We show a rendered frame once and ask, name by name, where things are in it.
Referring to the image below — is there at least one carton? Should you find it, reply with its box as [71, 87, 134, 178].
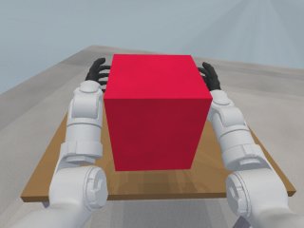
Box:
[104, 54, 213, 172]

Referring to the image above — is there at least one robot left upper arm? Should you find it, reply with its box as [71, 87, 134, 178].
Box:
[7, 165, 108, 228]

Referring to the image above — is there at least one left robot forearm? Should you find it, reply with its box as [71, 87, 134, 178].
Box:
[48, 80, 104, 202]

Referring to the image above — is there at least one right robot forearm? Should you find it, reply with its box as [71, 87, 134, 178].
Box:
[206, 89, 289, 205]

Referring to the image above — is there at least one robot right hand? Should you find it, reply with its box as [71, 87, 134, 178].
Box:
[198, 62, 221, 91]

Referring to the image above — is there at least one robot left hand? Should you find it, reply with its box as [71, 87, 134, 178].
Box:
[85, 57, 111, 93]

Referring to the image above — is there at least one table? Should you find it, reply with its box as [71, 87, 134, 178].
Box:
[20, 93, 296, 228]

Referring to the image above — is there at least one robot right upper arm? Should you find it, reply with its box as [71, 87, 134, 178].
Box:
[225, 168, 304, 228]

